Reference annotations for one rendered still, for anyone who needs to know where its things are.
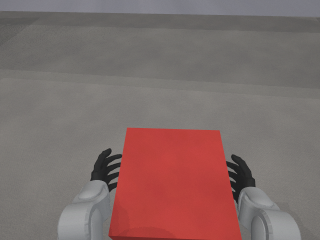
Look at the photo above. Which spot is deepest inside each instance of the robot right forearm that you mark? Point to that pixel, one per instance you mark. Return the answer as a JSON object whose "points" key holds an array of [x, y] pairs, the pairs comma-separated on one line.
{"points": [[263, 218]]}

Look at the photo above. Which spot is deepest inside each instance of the robot left hand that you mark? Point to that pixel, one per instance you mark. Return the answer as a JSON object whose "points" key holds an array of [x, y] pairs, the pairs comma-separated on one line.
{"points": [[101, 168]]}

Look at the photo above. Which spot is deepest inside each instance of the robot right hand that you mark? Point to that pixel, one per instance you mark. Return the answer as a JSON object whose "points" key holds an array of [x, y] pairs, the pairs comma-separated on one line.
{"points": [[243, 177]]}

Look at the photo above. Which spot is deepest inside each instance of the robot left forearm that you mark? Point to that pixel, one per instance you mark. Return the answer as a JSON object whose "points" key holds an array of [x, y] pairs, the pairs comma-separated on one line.
{"points": [[83, 219]]}

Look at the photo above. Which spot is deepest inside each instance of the carton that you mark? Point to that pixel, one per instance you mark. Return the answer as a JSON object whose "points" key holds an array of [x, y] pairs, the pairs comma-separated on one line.
{"points": [[173, 184]]}

